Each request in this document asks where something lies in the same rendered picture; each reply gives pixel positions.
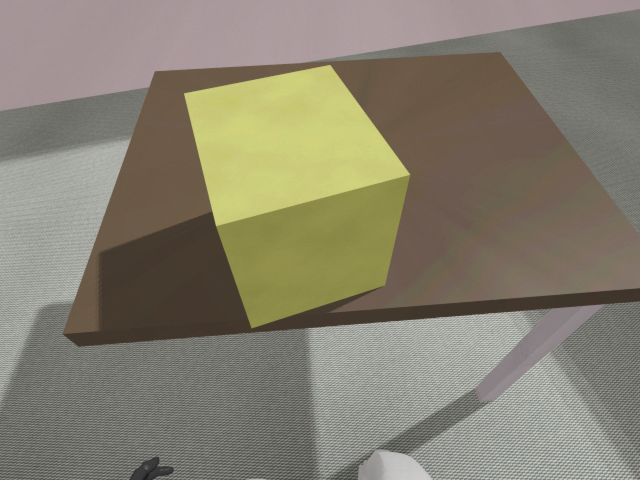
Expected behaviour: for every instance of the table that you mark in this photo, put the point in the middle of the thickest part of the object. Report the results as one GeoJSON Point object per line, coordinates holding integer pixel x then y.
{"type": "Point", "coordinates": [500, 215]}

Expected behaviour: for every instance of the robot right shin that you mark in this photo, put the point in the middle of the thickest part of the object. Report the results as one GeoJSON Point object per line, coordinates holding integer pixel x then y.
{"type": "Point", "coordinates": [380, 450]}

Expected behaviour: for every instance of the right robot thigh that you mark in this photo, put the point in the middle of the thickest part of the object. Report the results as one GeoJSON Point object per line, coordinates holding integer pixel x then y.
{"type": "Point", "coordinates": [391, 466]}

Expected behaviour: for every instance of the robot left hand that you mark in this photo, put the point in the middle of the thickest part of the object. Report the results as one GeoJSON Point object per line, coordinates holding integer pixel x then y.
{"type": "Point", "coordinates": [149, 470]}

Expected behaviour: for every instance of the carton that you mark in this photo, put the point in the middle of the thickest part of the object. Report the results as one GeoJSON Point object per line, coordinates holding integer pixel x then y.
{"type": "Point", "coordinates": [305, 192]}

